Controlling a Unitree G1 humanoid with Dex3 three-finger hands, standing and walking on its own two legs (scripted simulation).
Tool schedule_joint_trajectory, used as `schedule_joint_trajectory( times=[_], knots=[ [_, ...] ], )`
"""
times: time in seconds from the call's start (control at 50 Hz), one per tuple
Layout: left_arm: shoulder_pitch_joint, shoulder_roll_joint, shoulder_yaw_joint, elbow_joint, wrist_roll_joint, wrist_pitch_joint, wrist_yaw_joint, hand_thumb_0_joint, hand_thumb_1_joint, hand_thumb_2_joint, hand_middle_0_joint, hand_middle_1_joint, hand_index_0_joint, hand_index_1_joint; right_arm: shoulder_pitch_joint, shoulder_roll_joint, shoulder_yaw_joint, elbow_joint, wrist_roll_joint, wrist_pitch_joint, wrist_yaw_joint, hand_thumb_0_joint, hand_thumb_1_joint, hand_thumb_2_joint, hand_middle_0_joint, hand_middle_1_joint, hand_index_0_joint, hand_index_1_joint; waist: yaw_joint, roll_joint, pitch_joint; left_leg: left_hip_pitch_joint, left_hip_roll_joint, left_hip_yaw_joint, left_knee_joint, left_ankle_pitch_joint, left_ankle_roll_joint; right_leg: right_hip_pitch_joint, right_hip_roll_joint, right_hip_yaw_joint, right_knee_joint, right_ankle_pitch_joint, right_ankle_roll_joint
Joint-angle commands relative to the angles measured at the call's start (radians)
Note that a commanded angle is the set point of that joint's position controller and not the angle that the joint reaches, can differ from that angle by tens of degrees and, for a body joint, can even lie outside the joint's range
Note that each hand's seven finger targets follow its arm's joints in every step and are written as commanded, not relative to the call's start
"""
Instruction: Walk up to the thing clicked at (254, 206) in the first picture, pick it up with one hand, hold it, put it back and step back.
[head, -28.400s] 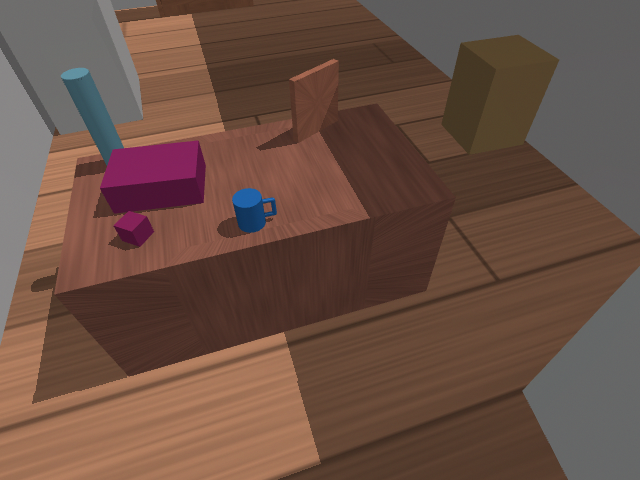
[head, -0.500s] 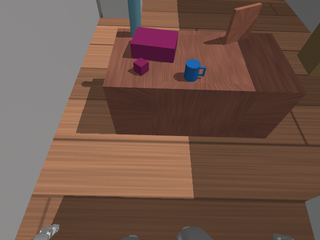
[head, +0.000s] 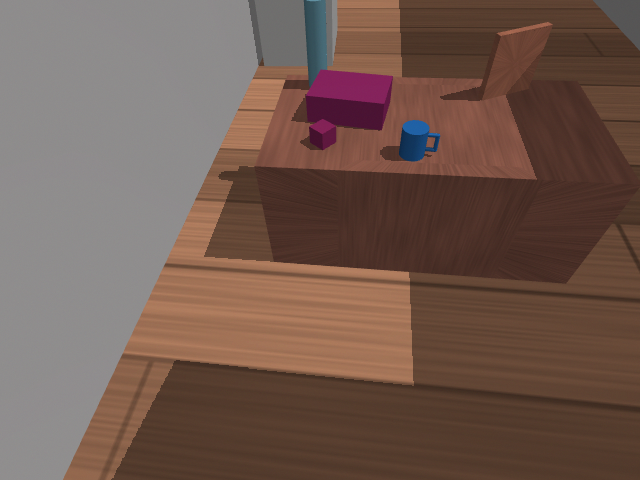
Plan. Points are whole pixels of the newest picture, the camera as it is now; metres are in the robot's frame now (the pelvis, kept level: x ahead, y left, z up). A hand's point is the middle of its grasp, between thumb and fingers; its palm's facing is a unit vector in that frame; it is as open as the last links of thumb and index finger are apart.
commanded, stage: step back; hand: right
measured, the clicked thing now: (419, 141) +1.07 -0.23 -0.23
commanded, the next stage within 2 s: stand in 1.02 s
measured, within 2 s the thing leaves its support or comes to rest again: neither
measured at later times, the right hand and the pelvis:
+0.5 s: hand out of the picture +0.11 -0.26 -0.14, palm faces -0.05 +0.92 -0.39, open 7.4 cm; pelvis +0.03 +0.01 +0.00, yaw +0 degrees
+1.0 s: hand out of the picture +0.17 -0.23 -0.12, palm faces +0.02 +0.94 -0.34, open 7.4 cm; pelvis +0.05 +0.02 +0.02, yaw -3 degrees
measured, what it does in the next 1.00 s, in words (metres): shifts its weight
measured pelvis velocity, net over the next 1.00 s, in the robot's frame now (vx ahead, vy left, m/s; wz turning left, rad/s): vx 0.05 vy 0.02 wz -0.05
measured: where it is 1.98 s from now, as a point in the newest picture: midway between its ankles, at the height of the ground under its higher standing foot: outside the picture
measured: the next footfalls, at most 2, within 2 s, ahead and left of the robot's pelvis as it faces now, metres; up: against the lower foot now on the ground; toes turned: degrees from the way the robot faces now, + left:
none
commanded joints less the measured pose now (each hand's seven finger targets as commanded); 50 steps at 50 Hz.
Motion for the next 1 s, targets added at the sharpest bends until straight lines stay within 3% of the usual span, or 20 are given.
schedule_joint_trajectory(
  times=[0.0, 0.06, 0.12, 0.18, 0.2, 0.22, 0.24, 0.26, 0.32, 0.38, 0.42, 0.44, 0.46, 0.48, 0.5, 0.52, 0.6, 0.66, 0.82, 0.98],
  knots=[
    [-0.131, 0.201, 0.04, -0.081, -0.02, -0.022, 0.012, 0.0, 0.9, 0.9, -0.2, -0.3, -0.2, -0.3, 0.02, -0.338, -0.079, -0.077, -0.01, -0.061, -0.019, 0.0, -0.9, -0.9, 0.2, 0.3, 0.2, 0.3, -0.098, 0.18, -0.021, 0.008, 0.378, -0.595, -0.459, -0.601, 0.238, -0.262, 0.049, 0.059, 0.164, -0.247, -0.002],
    [-0.06, 0.179, 0.033, -0.04, -0.027, -0.038, -0.002, 0.0, 0.9, 0.9, -0.2, -0.3, -0.2, -0.3, -0.094, -0.236, -0.044, -0.098, -0.01, -0.083, -0.024, 0.0, -0.9, -0.9, 0.2, 0.3, 0.2, 0.3, -0.025, 0.089, -0.001, 0.028, 0.267, -0.353, -0.376, -0.266, 0.185, -0.184, 0.017, 0.105, 0.147, -0.106, -0.009],
    [-0.032, 0.176, 0.036, -0.01, -0.021, -0.048, -0.01, 0.0, 0.9, 0.9, -0.2, -0.3, -0.2, -0.3, -0.089, -0.242, -0.053, -0.09, -0.013, -0.074, -0.016, 0.0, -0.9, -0.9, 0.2, 0.3, 0.2, 0.3, -0.049, 0.188, -0.034, -0.036, 0.236, -0.25, -0.343, -0.205, 0.172, -0.025, 0.056, 0.031, -0.006, -0.118, 0.003],
    [0.027, 0.158, 0.04, 0.029, -0.011, -0.059, 0.001, 0.0, 0.9, 0.9, -0.2, -0.3, -0.2, -0.3, -0.115, -0.216, -0.043, -0.1, -0.001, -0.051, -0.012, 0.0, -0.9, -0.9, 0.2, 0.3, 0.2, 0.3, 0.0, 0.163, -0.037, -0.145, 0.192, -0.157, -0.223, -0.193, 0.126, 0.191, 0.104, -0.015, -0.245, 0.02, -0.012],
    [0.042, 0.177, 0.048, 0.038, -0.003, -0.065, 0.008, 0.0, 0.9, 0.9, -0.2, -0.3, -0.2, -0.3, -0.093, -0.171, -0.031, -0.101, 0.005, -0.047, -0.013, 0.0, -0.9, -0.9, 0.2, 0.3, 0.2, 0.3, 0.009, 0.079, -0.057, -0.209, 0.153, -0.118, -0.124, -0.163, 0.094, 0.292, 0.089, 0.05, -0.291, 0.02, -0.024],
    [0.071, 0.241, 0.064, 0.037, 0.005, -0.071, 0.016, 0.0, 0.9, 0.9, -0.2, -0.3, -0.2, -0.3, -0.12, -0.121, -0.017, -0.124, 0.012, -0.05, -0.014, 0.0, -0.9, -0.9, 0.2, 0.3, 0.2, 0.3, 0.038, -0.089, -0.059, -0.366, 0.045, -0.059, 0.063, -0.193, 0.044, 0.32, -0.085, 0.369, -0.389, -0.19, -0.096],
    [0.058, 0.313, 0.078, 0.033, 0.006, -0.075, 0.015, 0.0, 0.9, 0.9, -0.2, -0.3, -0.2, -0.3, -0.127, -0.14, -0.024, -0.119, 0.006, -0.047, -0.024, 0.0, -0.9, -0.9, 0.2, 0.3, 0.2, 0.3, 0.046, -0.155, -0.024, -0.344, 0.001, -0.043, 0.247, -0.224, 0.026, 0.194, -0.27, 0.581, -0.505, -0.431, -0.182],
    [0.001, 0.312, 0.079, 0.001, 0.004, -0.08, 0.015, 0.0, 0.9, 0.9, -0.2, -0.3, -0.2, -0.3, -0.098, -0.184, -0.038, -0.105, 0.003, -0.05, -0.027, 0.0, -0.9, -0.9, 0.2, 0.3, 0.2, 0.3, 0.02, -0.092, 0.022, -0.333, 0.042, -0.103, 0.303, -0.201, 0.02, 0.135, -0.321, 0.614, -0.492, -0.373, -0.238],
    [-0.028, 0.237, 0.058, -0.004, -0.011, -0.09, 0.021, 0.0, 0.9, 0.9, -0.2, -0.3, -0.2, -0.3, -0.055, -0.168, -0.033, -0.073, 0.008, -0.065, -0.024, 0.0, -0.9, -0.9, 0.2, 0.3, 0.2, 0.3, -0.007, -0.055, 0.004, -0.266, 0.079, -0.104, 0.242, -0.106, 0.017, 0.13, -0.222, 0.391, -0.409, -0.027, -0.185],
    [-0.068, 0.227, 0.043, -0.011, -0.014, -0.086, 0.016, 0.0, 0.9, 0.9, -0.2, -0.3, -0.2, -0.3, -0.038, -0.14, -0.027, -0.056, 0.007, -0.07, -0.017, 0.0, -0.9, -0.9, 0.2, 0.3, 0.2, 0.3, -0.021, -0.137, -0.072, -0.116, 0.07, 0.004, 0.059, -0.067, 0.008, 0.118, -0.167, 0.229, -0.321, 0.285, -0.155],
    [-0.105, 0.215, 0.029, -0.018, -0.026, -0.073, 0.015, 0.0, 0.9, 0.9, -0.2, -0.3, -0.2, -0.3, -0.024, -0.122, -0.029, -0.036, 0.006, -0.075, -0.023, 0.0, -0.9, -0.9, 0.2, 0.3, 0.2, 0.3, -0.053, -0.13, -0.104, 0.036, 0.04, 0.071, -0.132, 0.106, 0.01, 0.069, -0.129, 0.145, -0.211, 0.44, -0.121],
    [-0.097, 0.194, 0.015, -0.02, -0.029, -0.065, 0.015, 0.0, 0.9, 0.9, -0.2, -0.3, -0.2, -0.3, -0.017, -0.134, -0.034, -0.022, 0.005, -0.076, -0.029, 0.0, -0.9, -0.9, 0.2, 0.3, 0.2, 0.3, -0.059, -0.089, -0.113, 0.103, 0.04, 0.046, -0.179, 0.223, 0.017, 0.035, -0.1, 0.122, -0.162, 0.448, -0.085],
    [-0.083, 0.162, -0.001, -0.024, -0.035, -0.06, 0.015, 0.0, 0.9, 0.9, -0.2, -0.3, -0.2, -0.3, -0.03, -0.163, -0.038, -0.026, 0.0, -0.077, -0.035, 0.0, -0.9, -0.9, 0.2, 0.3, 0.2, 0.3, -0.052, -0.018, -0.135, 0.161, 0.116, -0.047, -0.189, 0.332, 0.04, -0.017, -0.058, 0.096, -0.113, 0.387, -0.051],
    [-0.072, 0.128, -0.01, -0.022, -0.05, -0.05, 0.015, 0.0, 0.9, 0.9, -0.2, -0.3, -0.2, -0.3, -0.085, -0.209, -0.035, -0.045, 0.001, -0.083, -0.039, 0.0, -0.9, -0.9, 0.2, 0.3, 0.2, 0.3, -0.031, 0.102, -0.161, 0.103, 0.263, -0.244, -0.256, 0.289, 0.104, -0.014, 0.03, 0.056, -0.062, 0.179, -0.004],
    [-0.07, 0.159, 0.001, 0.006, -0.051, -0.041, 0.021, 0.0, 0.9, 0.9, -0.2, -0.3, -0.2, -0.3, -0.127, -0.251, -0.038, -0.05, 0.014, -0.079, -0.034, 0.0, -0.9, -0.9, 0.2, 0.3, 0.2, 0.3, -0.018, 0.116, -0.151, -0.007, 0.321, -0.274, -0.254, 0.232, 0.179, 0.08, 0.055, 0.04, -0.068, -0.045, -0.004],
    [-0.073, 0.155, -0.004, 0.017, -0.041, -0.043, 0.021, 0.0, 0.9, 0.9, -0.2, -0.3, -0.2, -0.3, -0.157, -0.235, -0.033, -0.042, 0.011, -0.076, -0.032, 0.0, -0.9, -0.9, 0.2, 0.3, 0.2, 0.3, -0.011, 0.091, -0.142, -0.015, 0.308, -0.245, -0.24, 0.252, 0.173, 0.113, 0.048, 0.053, -0.122, -0.049, -0.009],
    [-0.068, 0.182, -0.001, 0.064, -0.038, -0.056, 0.019, 0.0, 0.9, 0.9, -0.2, -0.3, -0.2, -0.3, -0.205, -0.174, -0.006, -0.022, 0.017, -0.074, -0.033, 0.0, -0.9, -0.9, 0.2, 0.3, 0.2, 0.3, -0.012, 0.107, -0.135, -0.001, 0.182, -0.089, -0.196, 0.323, 0.055, 0.168, -0.012, 0.114, -0.229, 0.256, -0.023],
    [-0.089, 0.182, -0.001, 0.08, -0.04, -0.059, 0.023, 0.0, 0.9, 0.9, -0.2, -0.3, -0.2, -0.3, -0.206, -0.167, -0.003, 0.002, 0.023, -0.074, -0.035, 0.0, -0.9, -0.9, 0.2, 0.3, 0.2, 0.3, -0.022, 0.062, -0.191, 0.09, 0.176, -0.051, -0.163, 0.475, 0.054, 0.187, -0.028, 0.115, -0.241, 0.386, -0.021],
    [-0.141, 0.169, -0.01, 0.111, -0.031, -0.051, 0.022, 0.0, 0.9, 0.9, -0.2, -0.3, -0.2, -0.3, -0.28, -0.154, -0.003, 0.037, 0.017, -0.066, -0.032, 0.0, -0.9, -0.9, 0.2, 0.3, 0.2, 0.3, -0.025, 0.021, -0.138, 0.089, 0.18, -0.036, -0.249, 0.299, 0.046, 0.174, -0.029, 0.125, -0.32, 0.315, -0.013],
    [-0.155, 0.171, -0.009, 0.115, -0.026, -0.05, 0.018, 0.0, 0.9, 0.9, -0.2, -0.3, -0.2, -0.3, -0.286, -0.142, 0.001, 0.061, 0.012, -0.068, -0.028, 0.0, -0.9, -0.9, 0.2, 0.3, 0.2, 0.3, -0.026, 0.021, -0.153, 0.119, 0.171, -0.002, -0.283, 0.288, 0.028, 0.185, -0.033, 0.14, -0.36, 0.34, -0.011]
  ],
)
